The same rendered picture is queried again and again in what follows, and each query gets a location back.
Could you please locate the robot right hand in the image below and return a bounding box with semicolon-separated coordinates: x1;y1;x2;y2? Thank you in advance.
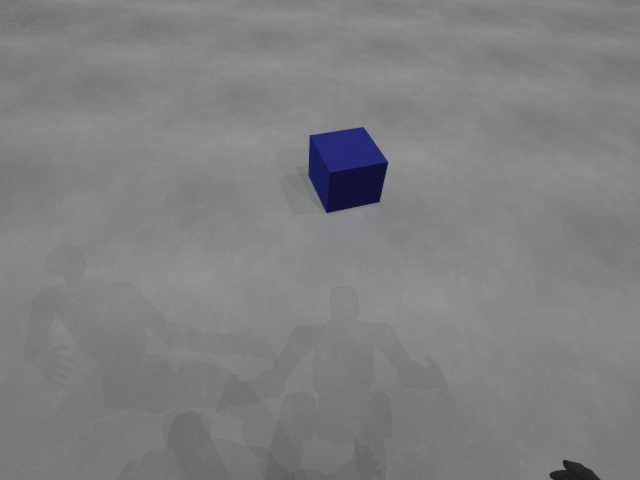
550;460;600;480

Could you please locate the carton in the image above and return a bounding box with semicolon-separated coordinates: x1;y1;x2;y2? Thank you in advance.
309;127;388;213

